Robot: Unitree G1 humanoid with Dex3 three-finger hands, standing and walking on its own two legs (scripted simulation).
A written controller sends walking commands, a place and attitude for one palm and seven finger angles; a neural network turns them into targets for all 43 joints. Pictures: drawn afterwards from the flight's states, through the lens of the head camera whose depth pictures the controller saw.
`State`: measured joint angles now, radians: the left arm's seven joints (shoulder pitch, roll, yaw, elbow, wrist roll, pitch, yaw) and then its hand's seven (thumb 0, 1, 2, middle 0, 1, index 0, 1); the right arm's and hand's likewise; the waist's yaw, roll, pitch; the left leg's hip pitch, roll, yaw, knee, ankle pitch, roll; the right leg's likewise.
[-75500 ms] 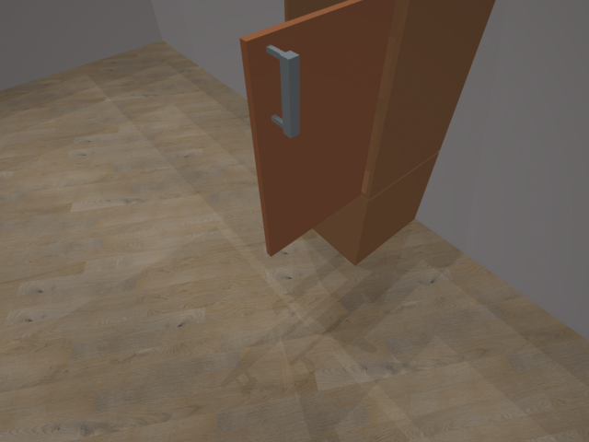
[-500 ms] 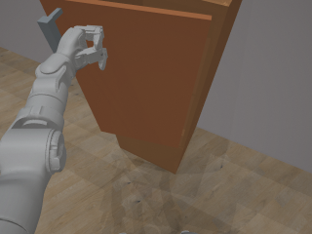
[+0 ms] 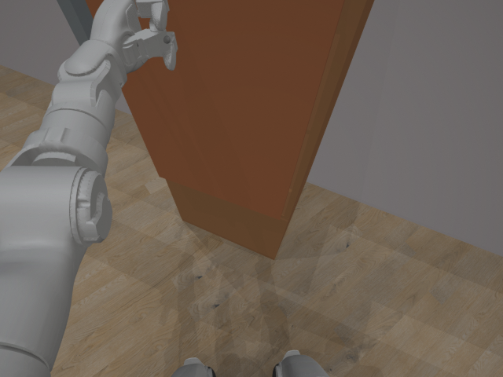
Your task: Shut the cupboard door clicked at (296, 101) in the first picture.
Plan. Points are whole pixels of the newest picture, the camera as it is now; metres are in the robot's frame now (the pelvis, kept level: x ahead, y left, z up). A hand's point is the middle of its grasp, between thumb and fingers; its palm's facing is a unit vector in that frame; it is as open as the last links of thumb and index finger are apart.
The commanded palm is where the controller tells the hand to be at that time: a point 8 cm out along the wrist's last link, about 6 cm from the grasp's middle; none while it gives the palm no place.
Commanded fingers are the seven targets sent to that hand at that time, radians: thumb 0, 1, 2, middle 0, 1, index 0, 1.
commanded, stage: pull the fist back off the door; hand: left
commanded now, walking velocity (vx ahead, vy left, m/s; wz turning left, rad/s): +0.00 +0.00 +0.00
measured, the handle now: (93, 18) +0.61 +0.16 +0.19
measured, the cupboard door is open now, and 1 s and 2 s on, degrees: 3 0 0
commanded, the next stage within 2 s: draw the hand back to the body in 0.82 s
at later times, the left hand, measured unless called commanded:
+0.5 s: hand (181, 39) +0.54 +0.04 +0.20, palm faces +0.00 -1.00 +0.02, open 3.1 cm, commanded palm +0.49 +0.09 +0.19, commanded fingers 0.00 0.90 0.90 -1.30 -1.50 -1.30 -1.50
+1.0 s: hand (190, 77) +0.47 +0.03 +0.19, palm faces -0.02 -1.00 +0.01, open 3.1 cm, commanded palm +0.43 +0.10 +0.19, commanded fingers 0.00 0.90 0.90 -1.30 -1.50 -1.30 -1.50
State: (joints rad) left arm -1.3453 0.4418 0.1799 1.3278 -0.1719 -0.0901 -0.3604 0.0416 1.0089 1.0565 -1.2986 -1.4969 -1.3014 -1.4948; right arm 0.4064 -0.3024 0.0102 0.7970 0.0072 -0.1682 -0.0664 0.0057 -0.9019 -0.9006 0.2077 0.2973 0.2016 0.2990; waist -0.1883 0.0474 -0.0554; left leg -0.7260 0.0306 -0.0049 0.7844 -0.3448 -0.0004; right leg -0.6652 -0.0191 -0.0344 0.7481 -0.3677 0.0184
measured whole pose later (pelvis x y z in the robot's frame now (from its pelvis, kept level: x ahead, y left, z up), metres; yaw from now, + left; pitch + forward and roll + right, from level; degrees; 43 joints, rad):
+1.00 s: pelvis +0.01 -0.02 +0.02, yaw +0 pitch +5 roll +0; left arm -0.87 0.07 0.11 0.79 -0.12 0.06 0.12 0.02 0.90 0.90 -1.30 -1.50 -1.30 -1.50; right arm 0.18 -0.23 0.02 0.64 0.03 -0.04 -0.03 0.01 -0.90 -0.90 0.20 0.30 0.20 0.30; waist -0.04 0.04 -0.05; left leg -0.37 0.03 0.00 0.58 -0.29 -0.02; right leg -0.34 -0.02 -0.03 0.59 -0.34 0.00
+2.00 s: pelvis +0.02 +0.00 +0.04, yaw -1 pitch -4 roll +0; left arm 0.31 0.31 0.25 -0.27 -0.07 -0.05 0.07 0.02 0.90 0.90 -0.63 -0.76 -0.63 -0.76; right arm 0.20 -0.21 0.04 0.63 0.01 -0.01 -0.07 0.01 -0.90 -0.90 0.21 0.30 0.20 0.30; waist 0.04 0.08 0.01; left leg -0.12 0.01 0.03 0.41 -0.24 0.00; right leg -0.07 -0.03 -0.01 0.40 -0.26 0.03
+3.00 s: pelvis +0.00 +0.02 +0.03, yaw -1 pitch +1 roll +0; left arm 0.56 0.44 0.39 -0.47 -0.07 -0.09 0.11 0.02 0.89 0.90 -0.21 -0.30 -0.22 -0.30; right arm 0.18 -0.24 -0.02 0.52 0.03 0.08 -0.10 0.01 -0.90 -0.90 0.20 0.30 0.20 0.30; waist 0.00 0.04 0.00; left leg -0.28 0.00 0.05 0.51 -0.25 0.02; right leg -0.24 -0.04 0.01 0.48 -0.25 0.05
